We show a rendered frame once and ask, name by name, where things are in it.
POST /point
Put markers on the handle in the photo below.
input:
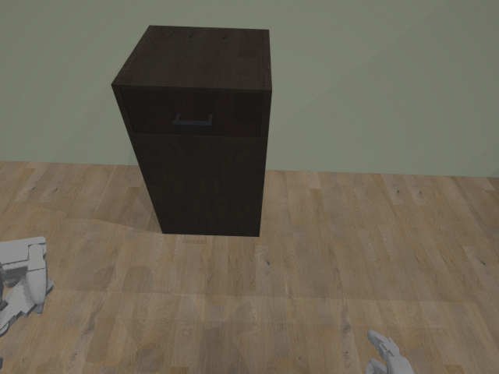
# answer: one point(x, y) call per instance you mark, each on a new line
point(192, 125)

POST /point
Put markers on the right robot hand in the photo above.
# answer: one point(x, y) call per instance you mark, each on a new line
point(389, 352)

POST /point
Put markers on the cabinet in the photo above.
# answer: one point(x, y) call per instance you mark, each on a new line
point(201, 185)

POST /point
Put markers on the drawer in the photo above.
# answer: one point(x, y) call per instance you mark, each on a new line
point(234, 114)

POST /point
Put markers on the left robot hand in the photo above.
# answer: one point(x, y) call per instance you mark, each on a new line
point(22, 266)

